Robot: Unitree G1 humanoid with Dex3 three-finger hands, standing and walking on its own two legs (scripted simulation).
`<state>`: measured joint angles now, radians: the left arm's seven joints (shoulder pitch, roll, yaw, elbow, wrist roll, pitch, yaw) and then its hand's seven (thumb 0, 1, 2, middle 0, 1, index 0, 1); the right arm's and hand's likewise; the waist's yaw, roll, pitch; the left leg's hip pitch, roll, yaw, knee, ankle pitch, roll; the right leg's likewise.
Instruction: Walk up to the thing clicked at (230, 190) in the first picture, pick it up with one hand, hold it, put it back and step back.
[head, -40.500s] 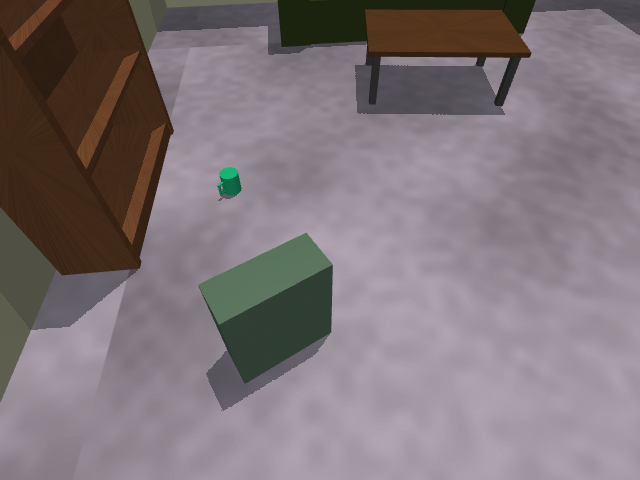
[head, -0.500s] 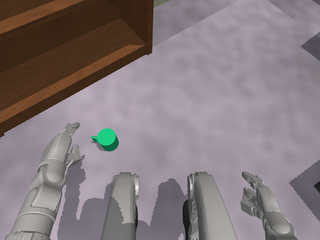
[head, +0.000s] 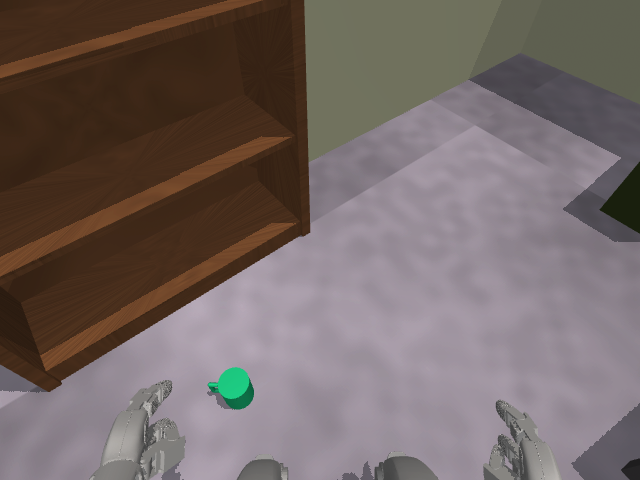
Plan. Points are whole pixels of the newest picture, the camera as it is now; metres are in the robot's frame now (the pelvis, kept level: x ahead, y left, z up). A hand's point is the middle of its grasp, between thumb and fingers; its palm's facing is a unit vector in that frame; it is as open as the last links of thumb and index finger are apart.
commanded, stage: home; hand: left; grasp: from above
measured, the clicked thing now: (230, 388) +0.45 +0.25 -0.64
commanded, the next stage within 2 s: none
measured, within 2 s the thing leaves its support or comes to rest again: neither
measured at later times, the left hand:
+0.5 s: hand (169, 458) +0.17 +0.18 -0.02, palm faces +0.08 -0.98 -0.19, open 7.4 cm
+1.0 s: hand (165, 457) +0.17 +0.19 -0.02, palm faces +0.06 -0.98 -0.20, open 7.4 cm
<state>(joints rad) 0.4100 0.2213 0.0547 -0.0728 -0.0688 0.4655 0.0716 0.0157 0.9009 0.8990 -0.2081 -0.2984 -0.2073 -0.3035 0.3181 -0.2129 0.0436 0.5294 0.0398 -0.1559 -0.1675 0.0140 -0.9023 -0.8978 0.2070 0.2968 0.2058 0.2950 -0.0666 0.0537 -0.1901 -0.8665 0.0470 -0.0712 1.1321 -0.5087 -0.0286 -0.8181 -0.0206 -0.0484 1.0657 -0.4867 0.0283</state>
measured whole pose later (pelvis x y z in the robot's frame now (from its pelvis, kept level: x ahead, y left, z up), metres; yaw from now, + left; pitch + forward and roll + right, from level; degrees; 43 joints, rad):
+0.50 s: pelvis +0.01 +0.00 +0.02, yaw +1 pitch +10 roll -3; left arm 0.50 0.22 0.04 -0.14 -0.05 0.46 0.01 0.02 0.90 0.90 -0.20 -0.30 -0.20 -0.30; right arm 0.27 -0.22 0.03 0.53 0.01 -0.26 -0.18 0.01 -0.90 -0.90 0.21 0.30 0.21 0.30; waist -0.03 0.04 -0.16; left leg -0.71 0.04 -0.07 1.02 -0.49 -0.02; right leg -0.65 -0.03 -0.05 0.95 -0.47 0.03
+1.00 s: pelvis +0.01 +0.01 +0.02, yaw +0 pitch +9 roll -3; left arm 0.50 0.22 0.04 -0.14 -0.05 0.47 0.02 0.02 0.90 0.90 -0.20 -0.30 -0.20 -0.30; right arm 0.30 -0.22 0.03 0.55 0.00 -0.25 -0.18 0.02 -0.90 -0.90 0.21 0.30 0.21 0.30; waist -0.04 0.04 -0.16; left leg -0.70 0.04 -0.06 1.02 -0.49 -0.02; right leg -0.65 -0.03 -0.04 0.94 -0.46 0.04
